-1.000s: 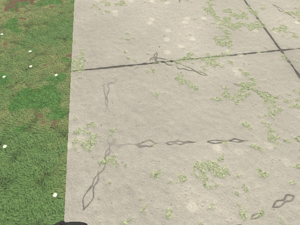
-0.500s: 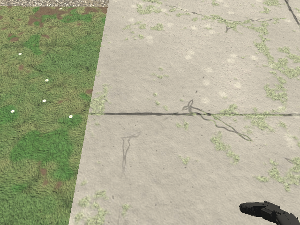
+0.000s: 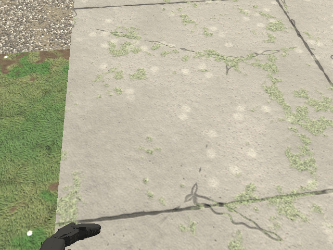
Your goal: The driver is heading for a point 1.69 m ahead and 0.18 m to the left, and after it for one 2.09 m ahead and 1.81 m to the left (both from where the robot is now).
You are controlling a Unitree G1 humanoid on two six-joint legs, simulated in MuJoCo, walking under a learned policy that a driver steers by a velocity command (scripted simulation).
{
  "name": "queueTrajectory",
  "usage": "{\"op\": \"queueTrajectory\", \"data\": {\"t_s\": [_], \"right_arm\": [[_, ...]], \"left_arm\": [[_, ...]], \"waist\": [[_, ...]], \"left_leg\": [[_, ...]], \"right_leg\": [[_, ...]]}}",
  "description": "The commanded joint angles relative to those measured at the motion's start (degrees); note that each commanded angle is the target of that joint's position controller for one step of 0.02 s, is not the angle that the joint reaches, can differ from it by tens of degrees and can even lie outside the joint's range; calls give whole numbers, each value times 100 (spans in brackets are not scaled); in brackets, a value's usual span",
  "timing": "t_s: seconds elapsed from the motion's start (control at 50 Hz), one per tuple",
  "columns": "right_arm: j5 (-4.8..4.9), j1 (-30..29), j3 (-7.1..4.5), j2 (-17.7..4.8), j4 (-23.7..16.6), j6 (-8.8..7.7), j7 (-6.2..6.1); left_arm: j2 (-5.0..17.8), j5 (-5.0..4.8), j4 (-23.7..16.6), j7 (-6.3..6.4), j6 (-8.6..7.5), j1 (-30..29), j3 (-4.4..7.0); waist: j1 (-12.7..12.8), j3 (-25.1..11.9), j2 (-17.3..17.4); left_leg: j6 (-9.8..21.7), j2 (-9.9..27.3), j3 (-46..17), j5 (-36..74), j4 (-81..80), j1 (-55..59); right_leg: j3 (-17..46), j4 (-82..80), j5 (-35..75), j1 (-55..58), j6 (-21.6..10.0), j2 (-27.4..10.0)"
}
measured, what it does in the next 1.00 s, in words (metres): walks ahead: right foot, then left foot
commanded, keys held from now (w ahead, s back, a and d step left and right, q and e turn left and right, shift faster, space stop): shift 0.56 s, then w+shift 0.44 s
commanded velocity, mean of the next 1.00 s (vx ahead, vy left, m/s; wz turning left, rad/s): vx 0.32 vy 0.00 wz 0.00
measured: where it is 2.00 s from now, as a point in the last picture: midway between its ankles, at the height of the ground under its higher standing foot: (126, 105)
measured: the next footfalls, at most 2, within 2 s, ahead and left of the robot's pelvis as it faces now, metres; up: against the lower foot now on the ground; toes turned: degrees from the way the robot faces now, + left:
right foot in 0.02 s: +0.25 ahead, -0.08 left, +0.00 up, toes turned +0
left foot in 0.38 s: +0.22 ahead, +0.15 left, +0.00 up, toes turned -2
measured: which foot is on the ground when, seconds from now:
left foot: down 0.00-0.04, up 0.06-0.36, down 0.38-0.88, up 0.90-1.00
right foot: up 0.00-0.00, down 0.02-0.62, up 0.64-0.86, down 0.88-1.00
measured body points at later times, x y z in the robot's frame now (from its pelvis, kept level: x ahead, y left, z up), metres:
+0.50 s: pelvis +0.15 +0.02 +0.01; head +0.15 +0.03 +0.46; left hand +0.25 +0.26 -0.13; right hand +0.22 -0.24 -0.12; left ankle +0.18 +0.15 -0.72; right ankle +0.21 -0.08 -0.72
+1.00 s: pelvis +0.32 -0.04 +0.01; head +0.33 -0.05 +0.46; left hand +0.37 +0.22 -0.12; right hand +0.37 -0.31 -0.13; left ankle +0.26 +0.11 -0.64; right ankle +0.29 -0.13 -0.72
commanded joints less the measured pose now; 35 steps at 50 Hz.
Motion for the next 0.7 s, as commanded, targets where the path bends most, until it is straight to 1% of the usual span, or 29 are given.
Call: {"op": "queueTrajectory", "data": {"t_s": [0.02,0.04,0.06,0.08,0.1,0.12,0.14,0.16,0.18,0.22,0.24,0.28,0.34,0.36,0.38,0.4,0.42,0.44,0.46,0.48,0.5,0.56,0.58,0.6,0.62,0.64,0.66,0.68,0.7], "right_arm": [[-58,-798,-164,-1030,-451,84,-35],[-200,-89,-15,-459,-443,92,33],[-17,1291,139,14,-57,70,161],[66,968,11,-580,-44,82,216],[65,119,-75,-845,-321,138,184],[24,-426,-129,-835,-428,224,92],[-43,-699,-181,-865,-499,332,7],[-65,-554,-153,-633,-505,438,-24],[-73,-463,-111,-422,-481,499,-58],[-73,-562,-70,-248,-500,519,-131],[-85,-683,-66,-261,-509,538,-154],[-73,-945,-119,-422,-522,622,-169],[-122,-1322,-177,-497,-552,694,-167],[-174,-1401,-187,-502,-549,689,-163],[-232,-1427,-187,-529,-563,671,-160],[-265,-1397,-204,-691,-576,642,-161],[-184,-1517,-312,-1088,-490,627,-160],[-165,-1540,-258,-749,-450,573,-131],[-185,-1587,-207,-563,-410,517,-121],[-181,-1695,-202,-549,-399,470,-111],[-160,-1735,-197,-523,-403,424,-104],[-103,-1535,-207,-566,-292,348,-109],[-74,-1262,-237,-619,-189,345,-109],[-15,-1071,-319,-852,-159,349,-98],[27,-799,-370,-982,-137,319,-83],[77,-511,-438,-1176,-82,249,-75],[105,-577,-503,-1304,-85,159,-84],[52,-516,-485,-1144,-99,76,-88],[23,-508,-461,-1016,-110,8,-69]], "left_arm": [[1067,111,416,69,-33,2206,401],[1435,340,516,91,8,2542,402],[956,400,554,23,12,2624,225],[829,213,404,2,86,2150,248],[742,36,257,17,139,1408,222],[516,-33,196,42,175,877,128],[489,40,209,53,175,781,94],[577,139,249,47,216,683,110],[622,197,281,35,239,612,126],[668,270,372,81,238,717,158],[698,245,413,118,250,792,178],[811,168,461,186,323,856,221],[823,62,471,263,457,710,229],[731,38,516,283,481,797,202],[609,36,602,291,487,985,165],[568,47,655,295,481,1133,160],[591,21,662,316,501,1420,211],[626,73,705,355,522,1284,219],[599,66,705,374,544,1246,234],[523,68,766,394,570,1305,229],[566,87,810,401,587,1351,246],[527,69,908,376,572,1342,252],[549,40,1002,372,566,1430,265],[676,-40,999,358,550,1393,323],[737,-98,900,331,500,1140,353],[608,-178,730,287,398,793,332],[449,-226,621,225,277,595,297],[582,-215,570,184,189,416,343],[588,-224,563,154,120,434,362]], "waist": [[1556,-1217,750],[1229,-2037,-857],[814,-3410,-1293],[906,-3149,-551],[752,-2139,-93],[523,-1375,480],[467,-991,461],[266,-903,168],[176,-846,-59],[158,-1074,-284],[211,-1259,-323],[302,-1397,-373],[278,-895,-448],[284,-721,-424],[288,-583,-314],[360,-457,-77],[710,-294,671],[601,-233,731],[647,-222,818],[706,-229,858],[700,-232,805],[615,-380,479],[518,-623,456],[432,-478,554],[263,-222,637],[115,14,994],[121,212,1351],[55,213,1174],[109,134,1021]], "left_leg": [[-266,806,-191,5425,2449,-1186],[-576,69,1,1175,5194,-2604],[-630,-305,-1345,-1605,6527,-3536],[-575,61,-1577,-1311,6617,-3608],[-593,348,-1173,-960,6232,-3833],[-654,589,-888,-636,5767,-3837],[-663,714,-770,-391,5361,-3430],[-694,800,-730,-214,4930,-2987],[-716,809,-610,-163,4401,-2642],[-728,785,-500,-12,3441,-2304],[-710,807,-512,263,3057,-2178],[-665,805,-498,810,2569,-1939],[-503,682,-342,1290,1665,-1641],[-417,662,-307,1281,1349,-1561],[-306,798,-444,1348,952,-1495],[-142,1127,-753,1284,641,-1503],[47,1124,-818,365,526,-2126],[19,1032,-830,-329,223,-2721],[-75,1012,-837,-445,67,-2960],[-167,971,-803,-245,51,-3046],[-213,947,-773,-37,86,-2995],[-221,889,-678,759,340,-2578],[-124,835,-648,-14,324,-2401],[89,926,-861,-1068,230,-2372],[371,1294,-1431,-2055,-140,-2215],[723,1945,-2377,-2621,-705,-1798],[1025,2551,-3202,-2506,-1105,-1548],[1106,2757,-3452,-2087,-1193,-1239],[1069,2779,-3424,-1776,-1119,-882]], "right_leg": [[151,-210,1381,3328,-325,-87],[1504,654,4666,4976,-1217,-1636],[3398,658,5051,6181,-2268,-2694],[3124,268,3877,5410,-2123,-2404],[2538,-55,2558,4292,-1830,-2102],[2175,-519,1351,3125,-1555,-1820],[1872,-756,1152,2153,-1364,-1590],[1651,-921,893,1600,-1281,-1439],[1334,-1009,999,1165,-1199,-1246],[985,-986,1401,1100,-1154,-1110],[959,-976,1097,1213,-1130,-1121],[1062,-1150,-606,1202,-1041,-1147],[1210,-1385,-3590,700,-718,-974],[1240,-1373,-4124,600,-541,-885],[1239,-1297,-4479,566,-317,-786],[1110,-981,-4466,526,-116,-617],[607,-832,-4059,790,42,-208],[414,-536,-3586,1389,151,-124],[375,-381,-3245,1713,157,-128],[353,-288,-3020,1925,132,-159],[343,-244,-2882,1959,107,-169],[370,-197,-2477,1951,47,-217],[220,-48,-3273,1929,25,-78],[103,212,-4309,1549,-26,38],[129,500,-4837,873,-69,15],[11,978,-4494,142,-79,-19],[25,1538,-3664,-279,-130,-174],[269,2039,-3646,-773,-177,-401],[382,2362,-3639,-1161,-211,-547]]}}
Velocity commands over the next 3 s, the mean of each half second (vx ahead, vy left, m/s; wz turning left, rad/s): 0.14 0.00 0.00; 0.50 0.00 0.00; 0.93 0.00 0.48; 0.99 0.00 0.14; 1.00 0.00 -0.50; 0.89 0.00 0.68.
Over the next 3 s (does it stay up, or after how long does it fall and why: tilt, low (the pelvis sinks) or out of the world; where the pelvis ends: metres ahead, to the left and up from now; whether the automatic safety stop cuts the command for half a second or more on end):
stays up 2.11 0.29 -0.02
